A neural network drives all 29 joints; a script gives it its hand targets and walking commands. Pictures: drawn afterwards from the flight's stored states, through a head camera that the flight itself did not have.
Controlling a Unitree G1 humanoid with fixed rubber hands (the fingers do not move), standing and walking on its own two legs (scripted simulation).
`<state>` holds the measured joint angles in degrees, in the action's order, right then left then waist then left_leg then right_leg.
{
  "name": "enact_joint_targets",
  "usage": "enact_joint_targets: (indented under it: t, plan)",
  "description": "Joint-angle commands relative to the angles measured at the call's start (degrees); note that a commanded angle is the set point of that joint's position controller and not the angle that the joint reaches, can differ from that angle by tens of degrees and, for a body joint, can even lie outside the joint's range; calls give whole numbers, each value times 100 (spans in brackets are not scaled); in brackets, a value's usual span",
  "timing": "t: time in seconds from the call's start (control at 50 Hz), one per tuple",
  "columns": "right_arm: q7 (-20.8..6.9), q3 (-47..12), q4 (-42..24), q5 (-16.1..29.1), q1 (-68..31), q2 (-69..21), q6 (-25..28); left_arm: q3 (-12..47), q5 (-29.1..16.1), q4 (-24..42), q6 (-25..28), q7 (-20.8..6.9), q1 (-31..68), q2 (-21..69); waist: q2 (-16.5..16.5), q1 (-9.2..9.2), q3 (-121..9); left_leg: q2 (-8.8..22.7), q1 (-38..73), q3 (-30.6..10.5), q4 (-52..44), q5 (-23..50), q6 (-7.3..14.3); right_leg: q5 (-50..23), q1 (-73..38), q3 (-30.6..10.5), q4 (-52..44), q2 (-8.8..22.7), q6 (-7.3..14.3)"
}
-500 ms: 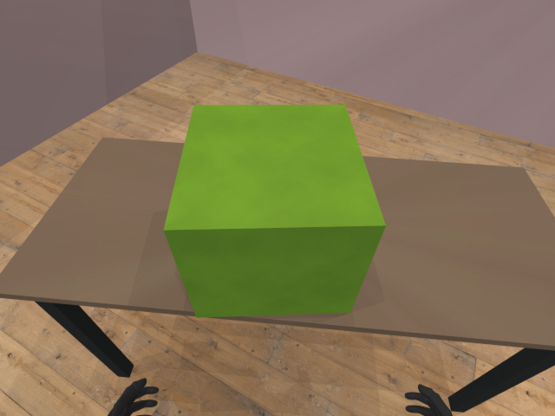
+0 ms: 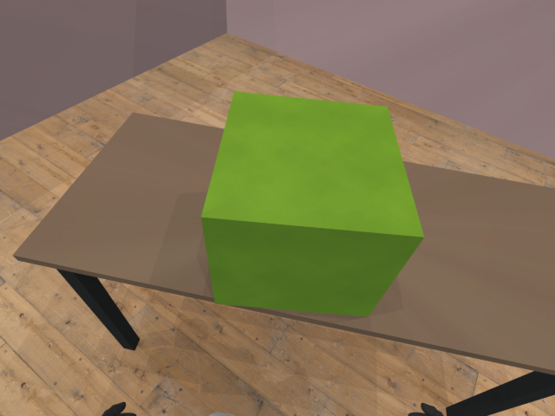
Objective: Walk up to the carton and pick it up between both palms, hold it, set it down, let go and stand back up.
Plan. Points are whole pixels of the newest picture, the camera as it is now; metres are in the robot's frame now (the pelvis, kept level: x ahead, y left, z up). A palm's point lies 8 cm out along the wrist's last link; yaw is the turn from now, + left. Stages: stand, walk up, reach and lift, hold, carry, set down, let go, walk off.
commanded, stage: walk up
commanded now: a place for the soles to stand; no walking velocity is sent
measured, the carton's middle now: (301, 204) +0.47 -0.04 +0.00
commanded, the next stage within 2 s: none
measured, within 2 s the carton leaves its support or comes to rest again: neither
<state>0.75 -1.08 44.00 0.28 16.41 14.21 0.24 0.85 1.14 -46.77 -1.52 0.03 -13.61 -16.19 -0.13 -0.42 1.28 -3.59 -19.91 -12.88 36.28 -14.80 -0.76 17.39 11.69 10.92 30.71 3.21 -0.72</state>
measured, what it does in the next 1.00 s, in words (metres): steps on the spot: left foot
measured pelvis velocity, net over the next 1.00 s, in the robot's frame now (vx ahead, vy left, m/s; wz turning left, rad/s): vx -0.02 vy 0.02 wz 0.09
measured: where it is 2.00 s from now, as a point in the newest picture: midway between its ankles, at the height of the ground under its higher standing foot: outside the picture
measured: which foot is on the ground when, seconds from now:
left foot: down 0.00-0.52, up 0.54-0.78, down 0.80-1.00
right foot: down 0.00-1.00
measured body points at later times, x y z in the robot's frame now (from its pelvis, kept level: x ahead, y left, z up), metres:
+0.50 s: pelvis +0.00 -0.01 -0.01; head +0.03 +0.00 +0.44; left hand +0.10 +0.26 -0.13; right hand +0.10 -0.29 -0.12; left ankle +0.05 +0.12 -0.73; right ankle -0.01 -0.13 -0.73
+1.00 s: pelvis -0.02 +0.02 +0.01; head -0.03 +0.03 +0.46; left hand -0.04 +0.28 -0.14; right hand +0.13 -0.20 -0.11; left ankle -0.01 +0.14 -0.73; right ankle -0.01 -0.13 -0.73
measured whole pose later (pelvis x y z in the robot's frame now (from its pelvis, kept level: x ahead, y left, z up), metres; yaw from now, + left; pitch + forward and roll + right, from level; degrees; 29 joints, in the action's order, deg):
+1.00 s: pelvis -0.02 +0.02 +0.01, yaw +5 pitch -2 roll -1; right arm 0.6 -1.3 49.5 -0.7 9.7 12.7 -1.3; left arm 0.9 0.8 -50.0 0.0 -0.4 -22.5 -14.8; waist -1.0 -2.6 0.9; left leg 0.0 -14.2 -0.1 30.8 -14.4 0.8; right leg 15.4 10.7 3.3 28.9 3.9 -1.6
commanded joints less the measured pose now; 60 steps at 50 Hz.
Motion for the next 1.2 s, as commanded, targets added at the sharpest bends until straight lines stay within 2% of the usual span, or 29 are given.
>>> enact_joint_targets:
  t: [0.0,0.04,0.06,0.16,0.26,0.3,0.32,0.38,0.42,0.44,0.46,0.48,0.5,0.52,0.54,0.58,0.62,0.66,0.7,0.74,0.78,0.82,0.84,0.86,0.88,0.92,1.08,1.12,1.18]
  plan:
    - [38,199,-248,-12,43,735,31,-101,-2,237,74,12,-23,-494,433,8,73,405,-824,-741,-998,-88,275,438,-587,-681,-504,248,390]
    - [38,206,-201,-12,66,673,26,-127,14,226,77,33,-48,-651,201,47,31,317,-583,-453,-685,285,221,407,-440,-645,-583,453,431]
    - [45,229,-217,-34,65,763,25,-166,35,204,78,41,-78,-678,322,55,-10,255,-587,-308,-458,517,195,459,-335,-721,-659,560,480]
    - [43,213,-227,-44,171,625,29,-144,-15,169,21,56,69,-783,-86,147,148,176,-310,13,61,367,190,879,174,-700,-962,969,679]
    - [73,236,-206,-50,160,842,70,-129,27,186,-42,0,0,-678,141,37,-114,328,-482,-444,-233,1341,353,211,-353,-329,-261,520,486]
    - [101,350,-207,10,76,1147,-14,-254,-1,395,-57,21,207,-774,350,-21,-92,410,-469,-814,-236,2781,510,-790,-415,-261,530,256,515]
    - [123,367,-209,47,152,1184,-41,-264,-20,382,-59,30,99,-672,679,-13,-191,553,-508,-1072,-480,2670,549,-675,-505,-303,727,29,481]
    - [130,430,-343,90,46,1284,-139,-236,-40,461,-80,61,-144,-485,1028,-37,-414,824,-392,-1879,-1098,1692,882,833,-268,-523,899,-338,353]
    - [146,429,-327,67,-140,1181,-206,-218,-49,440,-38,113,-189,-470,1121,-22,-453,828,-95,-1861,-1128,1487,914,1202,39,-696,814,-350,332]
    - [134,421,-340,32,-297,1104,-237,-214,-59,489,17,126,-263,-435,1008,-142,-537,729,29,-1667,-970,1432,765,769,-81,-772,286,-304,390]
    - [114,385,-399,11,-511,1058,-255,-200,-85,451,83,145,-428,-440,872,-273,-738,527,-213,-1311,-507,1599,563,-26,-414,-957,-105,-6,468]
    - [98,303,-428,-6,-545,769,-255,-283,-57,447,137,144,-412,-659,126,-277,-819,152,-364,-663,192,1564,273,-636,-696,-1343,-523,490,613]
    - [76,265,-425,-31,-478,674,-248,-357,-4,499,176,171,-358,-952,-451,-298,-825,-271,-864,-6,1048,596,44,-1064,-895,-2056,-964,1325,911]
    - [99,287,-402,-176,-465,623,-265,-406,23,452,162,182,-300,-1062,-861,-335,-572,-309,-1189,340,1764,-1622,-99,-1946,-936,-2565,-1130,2152,1358]
    - [104,318,-335,-216,-409,636,-287,-442,43,456,166,200,-239,-1000,-712,-269,-372,-8,-1267,323,2369,-2137,-154,-2284,-641,-2520,-1123,2424,1606]
    - [63,320,-315,-224,-454,564,-293,-390,16,469,164,223,-62,-806,-421,-170,131,157,-1216,439,2440,-1973,-206,-2548,-112,-2218,-1142,2187,1619]
    - [9,264,-216,-263,-319,428,-250,-329,65,475,233,205,-54,-618,-383,-14,366,329,-1010,469,1866,-1445,-212,-2723,-2,-1628,-1044,1645,1209]
    - [-63,232,-126,-250,-448,271,-214,-298,66,395,244,151,-178,-597,-512,-48,275,273,-571,840,946,-956,-147,-2203,-28,-1322,-1063,1155,902]
    - [-100,215,-111,-245,-758,157,-166,-302,66,243,250,87,-391,-777,-845,-181,309,203,-87,1240,212,-524,-109,-2226,78,-1201,-895,1080,891]
    - [-80,189,-13,-217,-541,174,-71,-312,56,239,201,24,-269,-868,-946,16,93,153,551,1435,-979,735,-10,-2750,-50,-870,-339,815,700]
    - [-6,290,78,-260,-352,585,-36,-205,-5,259,195,-54,-489,-681,-539,19,-387,495,1490,881,-1036,1563,174,-2046,364,-1016,-14,777,451]
    - [46,318,84,-210,-411,866,-59,-61,-86,200,192,-102,-867,-255,446,-78,-689,1551,1624,-484,-1502,769,658,586,711,-783,115,101,124]
    - [59,330,139,-93,-638,957,-88,-28,-80,144,127,-49,-997,-180,446,-159,-409,1590,770,-394,-1706,-464,853,905,276,-842,-94,64,133]
    - [39,280,118,-65,-834,861,-103,-49,-63,69,127,-35,-947,-176,619,-154,-56,1402,162,-177,-1891,-1312,727,639,-5,-904,-350,102,163]
    - [12,233,193,-54,-977,708,-123,-100,-37,50,161,-21,-971,-333,544,-219,222,1093,79,80,-1906,-1388,564,414,15,-932,-543,97,197]
    - [8,150,240,-96,-947,595,-107,-176,-39,-76,211,-32,-988,-600,646,-105,428,888,300,362,-1787,-1057,367,96,373,-1027,-655,112,206]
    - [0,79,604,-7,-770,661,-50,-84,31,-348,324,51,-1409,-367,528,-90,491,1000,277,498,-1979,-1368,385,-34,382,-1072,-627,26,155]
    - [-6,47,689,-86,-805,688,-34,-52,35,-393,348,58,-1480,-332,411,-135,327,996,616,592,-1744,-757,395,-331,364,-1150,-739,127,162]
    - [-13,30,778,-109,-592,608,-21,-83,35,-352,385,72,-1334,-456,-15,12,10,900,780,887,-1393,-144,368,-589,240,-1379,-783,263,199]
